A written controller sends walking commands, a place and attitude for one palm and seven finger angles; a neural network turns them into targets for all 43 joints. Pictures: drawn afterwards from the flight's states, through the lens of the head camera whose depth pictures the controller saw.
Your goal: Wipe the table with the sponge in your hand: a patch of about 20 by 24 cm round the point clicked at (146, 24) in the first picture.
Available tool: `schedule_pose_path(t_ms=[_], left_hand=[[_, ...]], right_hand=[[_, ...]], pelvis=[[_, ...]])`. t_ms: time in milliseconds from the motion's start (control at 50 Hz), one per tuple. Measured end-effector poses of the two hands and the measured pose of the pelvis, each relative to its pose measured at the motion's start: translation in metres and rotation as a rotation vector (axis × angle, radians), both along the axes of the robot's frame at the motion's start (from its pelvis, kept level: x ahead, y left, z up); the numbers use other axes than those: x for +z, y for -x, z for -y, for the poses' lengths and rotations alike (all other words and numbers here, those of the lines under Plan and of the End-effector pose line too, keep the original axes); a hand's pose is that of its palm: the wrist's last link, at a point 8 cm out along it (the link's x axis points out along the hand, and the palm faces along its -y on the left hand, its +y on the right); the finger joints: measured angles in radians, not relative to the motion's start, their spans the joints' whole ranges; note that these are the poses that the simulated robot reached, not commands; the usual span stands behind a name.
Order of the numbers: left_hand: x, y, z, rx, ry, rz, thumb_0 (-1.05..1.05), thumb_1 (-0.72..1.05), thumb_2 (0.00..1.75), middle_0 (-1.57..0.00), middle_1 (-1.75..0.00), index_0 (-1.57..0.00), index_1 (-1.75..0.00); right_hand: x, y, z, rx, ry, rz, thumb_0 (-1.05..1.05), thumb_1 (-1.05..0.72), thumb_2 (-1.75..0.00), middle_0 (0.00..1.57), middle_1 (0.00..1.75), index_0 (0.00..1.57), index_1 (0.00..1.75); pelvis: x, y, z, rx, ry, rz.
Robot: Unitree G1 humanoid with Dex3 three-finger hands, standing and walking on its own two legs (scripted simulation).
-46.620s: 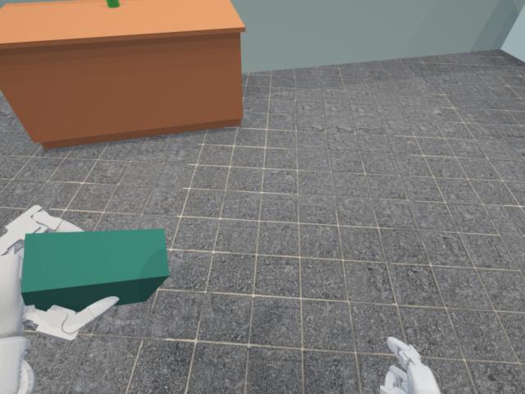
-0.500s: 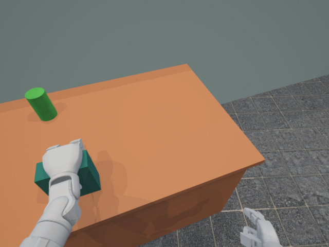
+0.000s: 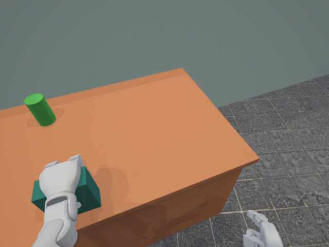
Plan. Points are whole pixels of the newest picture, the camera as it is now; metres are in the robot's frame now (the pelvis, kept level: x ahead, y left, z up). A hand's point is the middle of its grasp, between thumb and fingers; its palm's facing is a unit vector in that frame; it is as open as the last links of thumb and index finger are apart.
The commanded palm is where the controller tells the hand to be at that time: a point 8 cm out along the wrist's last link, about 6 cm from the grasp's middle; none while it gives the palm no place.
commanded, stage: wipe back along the first lane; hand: left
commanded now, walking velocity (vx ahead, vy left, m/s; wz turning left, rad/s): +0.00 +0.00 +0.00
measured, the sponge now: (73, 198) +0.24 +0.29 -0.06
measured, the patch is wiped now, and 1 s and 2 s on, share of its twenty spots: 0.95 0.95 0.95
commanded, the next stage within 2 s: lift the sponge slowly off the table in 0.02 s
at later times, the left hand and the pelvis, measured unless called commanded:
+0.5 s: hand (70, 190) +0.24 +0.27 +0.00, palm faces -0.05 -0.08 -1.00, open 10.0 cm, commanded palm +0.21 +0.25 +0.05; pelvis +0.01 +0.00 +0.00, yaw +1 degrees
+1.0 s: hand (75, 191) +0.23 +0.26 +0.01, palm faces -0.04 -0.14 -0.99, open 10.0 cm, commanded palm +0.21 +0.25 +0.09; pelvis +0.01 +0.00 +0.01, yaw +0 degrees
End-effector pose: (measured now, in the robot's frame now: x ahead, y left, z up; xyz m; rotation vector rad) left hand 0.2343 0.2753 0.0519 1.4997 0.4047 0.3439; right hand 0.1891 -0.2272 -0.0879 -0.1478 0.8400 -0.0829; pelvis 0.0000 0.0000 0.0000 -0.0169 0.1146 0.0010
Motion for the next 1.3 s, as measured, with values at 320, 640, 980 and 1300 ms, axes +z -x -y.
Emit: schedule_pose_path(t_ms=[320,640,980,1300], left_hand=[[0.001,0.006,0.003,0.016,0.018,-0.01,0.01,-0.47,1.06,-0.66,-1.43,-0.68,-1.44],[0.007,0.012,0.007,0.004,0.058,-0.023,0.0,-0.49,1.06,-0.69,-1.4,-0.72,-1.41],[0.016,0.016,0.022,-0.02,0.102,-0.017,-0.01,-0.51,1.06,-0.73,-1.36,-0.75,-1.37],[0.042,0.026,0.018,0.011,0.11,0.002,-0.01,-0.52,1.06,-0.73,-1.35,-0.76,-1.37]], right_hand=[[0.007,-0.019,-0.017,0.039,-0.021,0.047,0.02,-0.91,-0.9,0.2,0.3,0.2,0.3],[0.012,-0.037,-0.027,0.076,-0.025,0.062,0.02,-0.91,-0.9,0.2,0.3,0.2,0.3],[0.02,-0.047,-0.033,0.12,-0.033,0.085,0.02,-0.91,-0.9,0.2,0.3,0.2,0.3],[0.031,-0.044,-0.021,0.114,-0.02,0.115,0.02,-0.91,-0.9,0.2,0.3,0.2,0.3]], pelvis=[[0.001,-0.001,-0.002,0.005,-0.001,0.018],[0.004,-0.01,-0.004,0.011,0.001,0.049],[0.009,-0.008,0.001,0.007,-0.004,0.088],[0.014,0.001,0.008,0.006,-0.007,0.134]])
